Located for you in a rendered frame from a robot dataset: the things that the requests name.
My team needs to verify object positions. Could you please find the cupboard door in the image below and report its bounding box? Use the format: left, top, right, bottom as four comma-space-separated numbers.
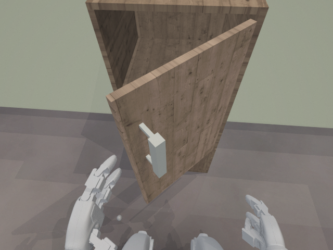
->
106, 19, 257, 204

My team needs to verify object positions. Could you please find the left robot hand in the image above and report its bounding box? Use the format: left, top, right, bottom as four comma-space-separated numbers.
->
65, 155, 122, 250

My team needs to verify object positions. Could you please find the robot right thigh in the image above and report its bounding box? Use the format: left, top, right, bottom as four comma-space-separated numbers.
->
190, 236, 223, 250

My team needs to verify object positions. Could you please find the robot left thigh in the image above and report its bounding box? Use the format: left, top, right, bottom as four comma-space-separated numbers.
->
122, 233, 154, 250

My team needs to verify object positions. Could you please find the robot thigh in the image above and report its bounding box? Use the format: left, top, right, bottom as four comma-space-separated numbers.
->
122, 233, 154, 250
190, 236, 223, 250

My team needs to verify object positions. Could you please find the handle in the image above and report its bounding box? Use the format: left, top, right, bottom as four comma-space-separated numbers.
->
139, 123, 167, 178

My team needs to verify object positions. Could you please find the right robot hand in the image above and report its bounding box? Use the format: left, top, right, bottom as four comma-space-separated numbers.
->
242, 195, 285, 250

